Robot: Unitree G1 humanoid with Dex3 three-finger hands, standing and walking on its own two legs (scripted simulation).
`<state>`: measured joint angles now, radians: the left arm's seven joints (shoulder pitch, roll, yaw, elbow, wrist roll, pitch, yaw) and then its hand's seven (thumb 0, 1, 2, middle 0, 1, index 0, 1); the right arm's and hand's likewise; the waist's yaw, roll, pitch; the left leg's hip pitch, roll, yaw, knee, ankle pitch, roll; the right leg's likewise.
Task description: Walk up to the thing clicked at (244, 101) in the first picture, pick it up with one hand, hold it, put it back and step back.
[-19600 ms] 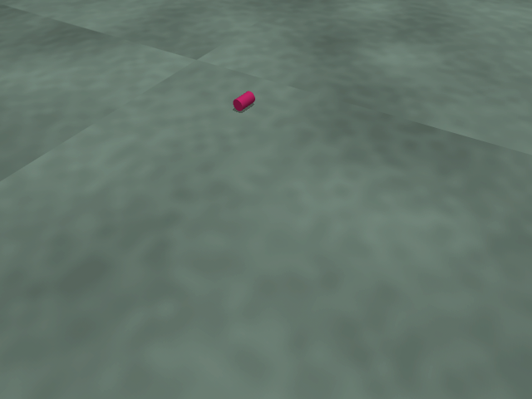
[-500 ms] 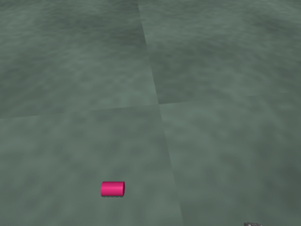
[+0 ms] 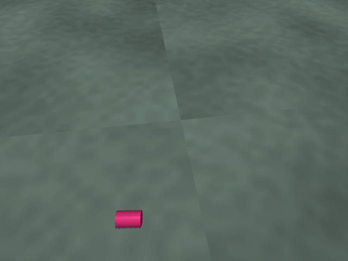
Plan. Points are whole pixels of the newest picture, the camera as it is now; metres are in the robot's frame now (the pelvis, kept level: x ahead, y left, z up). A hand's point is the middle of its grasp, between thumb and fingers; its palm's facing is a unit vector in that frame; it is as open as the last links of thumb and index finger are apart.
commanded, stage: walk up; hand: left
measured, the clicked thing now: (129, 218) +0.46 +0.26 -0.74
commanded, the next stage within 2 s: none
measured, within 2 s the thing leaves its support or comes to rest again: neither
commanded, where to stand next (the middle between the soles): +0.08 +0.02 m, yaw +0 degrees
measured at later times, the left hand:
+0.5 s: hand out of the picture +0.05 +0.30 -0.15, palm faces +0.03 -0.91 -0.41, open 7.4 cm
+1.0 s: hand out of the picture +0.08 +0.32 -0.20, palm faces -0.09 -0.94 -0.34, open 7.4 cm
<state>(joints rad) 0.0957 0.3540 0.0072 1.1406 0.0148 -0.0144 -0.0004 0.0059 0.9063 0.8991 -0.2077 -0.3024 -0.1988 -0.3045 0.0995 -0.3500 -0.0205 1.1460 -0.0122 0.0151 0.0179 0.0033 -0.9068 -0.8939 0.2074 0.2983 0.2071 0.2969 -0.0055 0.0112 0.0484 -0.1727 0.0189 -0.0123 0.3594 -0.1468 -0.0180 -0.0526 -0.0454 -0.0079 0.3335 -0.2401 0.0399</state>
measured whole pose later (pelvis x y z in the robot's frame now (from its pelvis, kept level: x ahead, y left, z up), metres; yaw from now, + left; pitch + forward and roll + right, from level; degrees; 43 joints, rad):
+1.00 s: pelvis +0.00 +0.04 -0.04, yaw -5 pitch -3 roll +1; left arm 0.21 0.46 0.10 0.82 0.03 0.12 -0.07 0.00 0.91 0.90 -0.21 -0.30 -0.20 -0.30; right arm 0.13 -0.42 -0.07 0.80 -0.02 -0.03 -0.06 0.00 -0.90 -0.89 0.21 0.30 0.21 0.30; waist 0.05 -0.10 0.20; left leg -0.49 0.12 0.08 0.71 -0.17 -0.02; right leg -0.44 0.00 0.17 1.12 -0.49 0.01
